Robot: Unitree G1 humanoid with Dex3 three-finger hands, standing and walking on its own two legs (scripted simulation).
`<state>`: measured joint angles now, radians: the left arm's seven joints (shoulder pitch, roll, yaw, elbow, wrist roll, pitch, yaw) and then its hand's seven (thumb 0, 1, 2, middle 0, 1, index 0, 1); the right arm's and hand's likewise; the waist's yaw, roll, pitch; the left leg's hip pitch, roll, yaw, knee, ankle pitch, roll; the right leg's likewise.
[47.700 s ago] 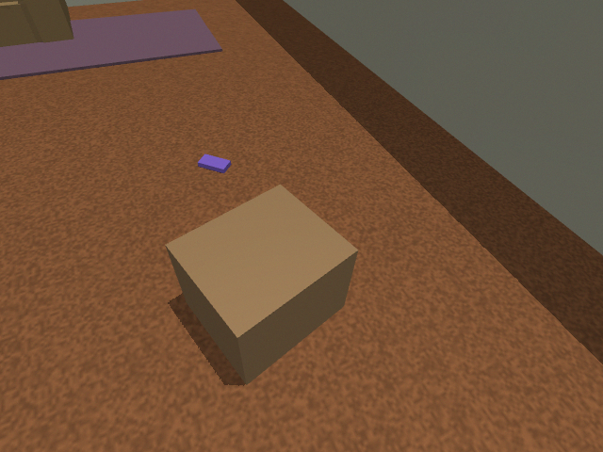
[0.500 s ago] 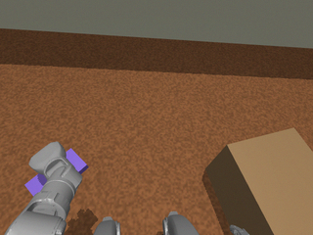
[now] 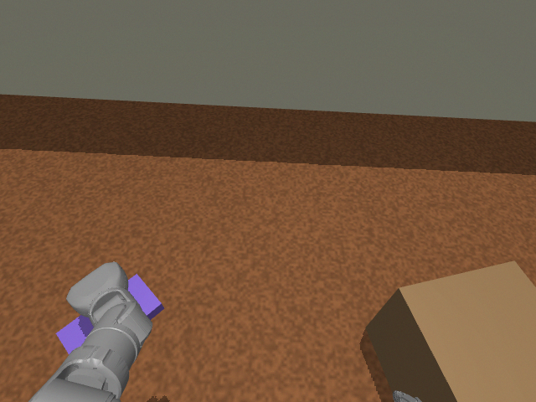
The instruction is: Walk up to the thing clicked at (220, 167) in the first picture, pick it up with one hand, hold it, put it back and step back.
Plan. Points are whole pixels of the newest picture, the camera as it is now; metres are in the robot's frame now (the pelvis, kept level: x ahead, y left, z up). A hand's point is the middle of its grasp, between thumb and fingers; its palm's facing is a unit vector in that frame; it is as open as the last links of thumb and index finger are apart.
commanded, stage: hold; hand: left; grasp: from above
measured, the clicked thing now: (113, 320) +0.30 +0.25 -0.12
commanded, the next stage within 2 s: crouch in 1.80 s
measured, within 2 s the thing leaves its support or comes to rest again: neither
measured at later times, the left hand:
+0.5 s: hand (116, 302) +0.30 +0.22 -0.05, palm faces -0.29 -0.34 -0.89, open 10.6 cm
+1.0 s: hand (105, 310) +0.28 +0.22 -0.03, palm faces -0.27 -0.35 -0.90, open 10.6 cm
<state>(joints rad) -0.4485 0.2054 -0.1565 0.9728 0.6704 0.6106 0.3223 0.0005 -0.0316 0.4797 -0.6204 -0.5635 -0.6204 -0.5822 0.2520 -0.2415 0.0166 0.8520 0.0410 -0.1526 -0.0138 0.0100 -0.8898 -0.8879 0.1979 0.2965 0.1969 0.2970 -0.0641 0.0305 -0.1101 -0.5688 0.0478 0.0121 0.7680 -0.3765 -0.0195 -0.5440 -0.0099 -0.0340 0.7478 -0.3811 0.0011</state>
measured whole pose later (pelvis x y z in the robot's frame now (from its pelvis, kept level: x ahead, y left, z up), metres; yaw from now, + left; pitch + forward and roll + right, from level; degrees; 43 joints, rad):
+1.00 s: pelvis -0.01 +0.00 +0.02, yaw +0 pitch +3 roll +0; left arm -0.39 0.19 -0.23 0.78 0.69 0.74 0.21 0.00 -0.03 0.51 -0.64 -0.50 -0.63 -0.53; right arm 0.18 -0.26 0.04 0.80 0.05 -0.13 0.05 0.01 -0.91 -0.90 0.20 0.30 0.19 0.30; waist 0.00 0.04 -0.06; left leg -0.33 0.04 0.02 0.57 -0.28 -0.02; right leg -0.32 -0.02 -0.03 0.58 -0.30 0.00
